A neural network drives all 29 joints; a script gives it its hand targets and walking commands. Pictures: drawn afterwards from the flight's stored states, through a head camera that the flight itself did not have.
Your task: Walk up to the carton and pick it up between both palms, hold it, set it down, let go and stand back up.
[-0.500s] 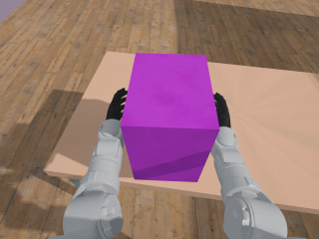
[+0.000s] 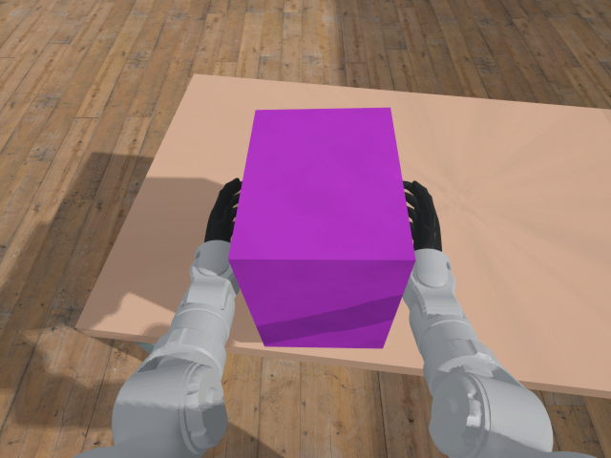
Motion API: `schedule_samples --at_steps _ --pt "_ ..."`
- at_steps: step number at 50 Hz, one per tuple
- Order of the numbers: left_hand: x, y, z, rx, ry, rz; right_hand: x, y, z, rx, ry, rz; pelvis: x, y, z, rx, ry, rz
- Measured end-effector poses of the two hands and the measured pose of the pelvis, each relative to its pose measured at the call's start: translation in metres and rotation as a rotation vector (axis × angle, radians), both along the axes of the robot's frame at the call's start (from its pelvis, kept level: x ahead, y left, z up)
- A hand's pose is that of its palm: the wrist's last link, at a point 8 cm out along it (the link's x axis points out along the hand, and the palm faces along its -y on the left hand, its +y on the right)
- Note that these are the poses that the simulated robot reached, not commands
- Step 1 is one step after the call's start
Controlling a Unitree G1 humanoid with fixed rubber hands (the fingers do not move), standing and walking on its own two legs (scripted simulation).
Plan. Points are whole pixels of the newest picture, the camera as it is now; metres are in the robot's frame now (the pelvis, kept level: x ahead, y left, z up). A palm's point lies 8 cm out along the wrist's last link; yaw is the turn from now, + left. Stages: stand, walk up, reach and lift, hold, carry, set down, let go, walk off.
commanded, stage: set down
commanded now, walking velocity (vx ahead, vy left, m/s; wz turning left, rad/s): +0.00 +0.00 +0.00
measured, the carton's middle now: (322, 236) +0.42 +0.00 -0.01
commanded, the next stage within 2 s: none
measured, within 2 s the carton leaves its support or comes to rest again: rests again in 0.72 s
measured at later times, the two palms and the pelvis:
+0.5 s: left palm (223, 248) +0.39 +0.15 -0.01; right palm (415, 251) +0.39 -0.13 +0.00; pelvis -0.01 +0.00 -0.01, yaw +1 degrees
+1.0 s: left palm (227, 255) +0.39 +0.14 -0.02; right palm (418, 264) +0.37 -0.14 -0.02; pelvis -0.03 +0.00 -0.02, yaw -1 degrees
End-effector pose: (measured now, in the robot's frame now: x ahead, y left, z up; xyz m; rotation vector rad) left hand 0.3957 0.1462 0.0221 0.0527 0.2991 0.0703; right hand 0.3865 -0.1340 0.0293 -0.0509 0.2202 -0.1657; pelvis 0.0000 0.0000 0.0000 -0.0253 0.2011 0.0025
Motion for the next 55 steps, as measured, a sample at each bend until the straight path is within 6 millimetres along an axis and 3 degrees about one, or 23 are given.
schedule_samples --at_steps 13,55 --pt "0.000 0.005 -0.029 -0.013 0.034 0.026 0.006 0.005 -0.026 0.011 0.035 0.018 0.003 -0.002 -0.005 -0.005 0.099 0.015" --pt "-0.010 -0.002 -0.041 -0.065 -0.037 0.018 -0.012 -0.003 -0.048 0.035 0.017 -0.001 -0.030 0.003 -0.023 0.003 0.174 -0.022"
